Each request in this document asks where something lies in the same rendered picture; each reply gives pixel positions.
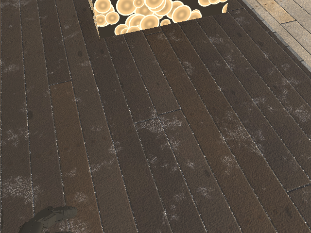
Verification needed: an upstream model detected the left robot hand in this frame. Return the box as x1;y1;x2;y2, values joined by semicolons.
18;206;78;233

